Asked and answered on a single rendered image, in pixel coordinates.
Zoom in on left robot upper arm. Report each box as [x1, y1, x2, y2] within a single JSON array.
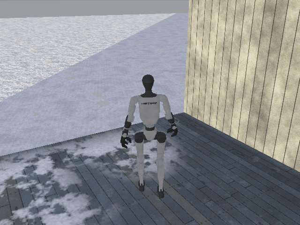
[[127, 95, 139, 122]]

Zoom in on robot left shin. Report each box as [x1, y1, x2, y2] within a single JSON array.
[[137, 155, 144, 186]]

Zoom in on robot torso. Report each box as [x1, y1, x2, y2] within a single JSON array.
[[138, 93, 160, 141]]

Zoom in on robot left hand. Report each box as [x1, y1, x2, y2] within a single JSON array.
[[120, 136, 131, 149]]

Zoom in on right robot upper arm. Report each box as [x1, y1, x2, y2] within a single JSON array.
[[159, 94, 172, 120]]

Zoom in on left robot forearm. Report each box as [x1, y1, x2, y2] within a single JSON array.
[[122, 115, 131, 137]]

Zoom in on right robot forearm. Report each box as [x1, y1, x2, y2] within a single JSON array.
[[168, 112, 177, 129]]

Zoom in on robot right hand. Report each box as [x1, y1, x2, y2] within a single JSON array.
[[167, 128, 178, 137]]

